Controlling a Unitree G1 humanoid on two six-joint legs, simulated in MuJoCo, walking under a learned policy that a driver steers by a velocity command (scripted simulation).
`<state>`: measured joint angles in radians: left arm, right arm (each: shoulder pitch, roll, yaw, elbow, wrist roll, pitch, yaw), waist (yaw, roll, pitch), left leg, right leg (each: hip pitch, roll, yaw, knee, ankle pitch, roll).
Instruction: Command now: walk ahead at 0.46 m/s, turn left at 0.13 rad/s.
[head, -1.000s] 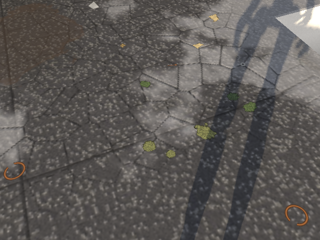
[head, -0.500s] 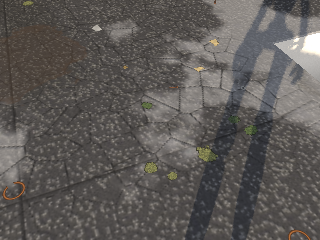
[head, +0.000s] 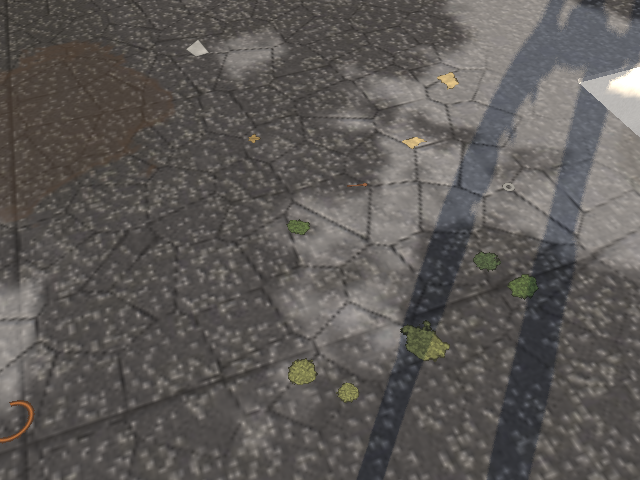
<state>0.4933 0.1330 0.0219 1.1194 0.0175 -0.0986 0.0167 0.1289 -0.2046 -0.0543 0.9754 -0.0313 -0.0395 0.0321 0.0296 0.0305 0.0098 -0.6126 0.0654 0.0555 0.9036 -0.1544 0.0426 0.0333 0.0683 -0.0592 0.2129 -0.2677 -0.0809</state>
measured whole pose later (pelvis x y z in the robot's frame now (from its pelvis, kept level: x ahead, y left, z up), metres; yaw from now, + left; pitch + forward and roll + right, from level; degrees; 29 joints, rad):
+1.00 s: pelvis +0.57 +0.09 +0.00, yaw +29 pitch +1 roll -1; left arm 0.33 0.24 0.05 0.89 0.02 -0.10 -0.01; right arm 0.21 -0.29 -0.07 0.82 -0.04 -0.03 0.03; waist 0.02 0.05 0.02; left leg -0.57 0.00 -0.08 1.05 -0.27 0.05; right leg -0.15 0.03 -0.09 0.32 -0.19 -0.05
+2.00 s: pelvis +1.04 +0.35 +0.00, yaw +30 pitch -1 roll +0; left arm 0.30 0.22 0.05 0.96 0.01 -0.07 -0.01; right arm 0.26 -0.24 -0.05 0.94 -0.03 -0.05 0.02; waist 0.00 0.03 0.04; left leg -0.49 0.07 -0.01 1.09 -0.27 0.06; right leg -0.18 0.06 -0.11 0.35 -0.17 -0.10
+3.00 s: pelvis +1.28 +0.52 +0.00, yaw +24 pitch -2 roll +0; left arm 0.24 0.16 0.00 1.09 0.00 -0.02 0.04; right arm 0.30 -0.16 0.00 1.09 -0.01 -0.02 -0.03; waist -0.01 0.01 0.02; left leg -0.15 0.00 0.10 0.37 -0.19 0.03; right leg -0.17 0.01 -0.02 0.38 -0.19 -0.03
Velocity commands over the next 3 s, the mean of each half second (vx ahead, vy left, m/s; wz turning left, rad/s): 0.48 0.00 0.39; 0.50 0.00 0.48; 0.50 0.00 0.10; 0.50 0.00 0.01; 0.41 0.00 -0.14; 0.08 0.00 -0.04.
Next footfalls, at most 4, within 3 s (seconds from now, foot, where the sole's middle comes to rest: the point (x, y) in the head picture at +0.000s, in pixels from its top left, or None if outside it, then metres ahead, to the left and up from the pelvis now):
0.20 left None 0.28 0.09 -0.78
0.74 right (347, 415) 0.64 0.02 -0.78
1.24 left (216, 366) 0.76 0.32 -0.78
1.80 right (233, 248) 1.12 0.33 -0.78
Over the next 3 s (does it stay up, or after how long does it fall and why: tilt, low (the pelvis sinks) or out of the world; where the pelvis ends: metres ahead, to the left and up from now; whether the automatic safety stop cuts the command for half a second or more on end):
stays up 1.28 0.52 0.00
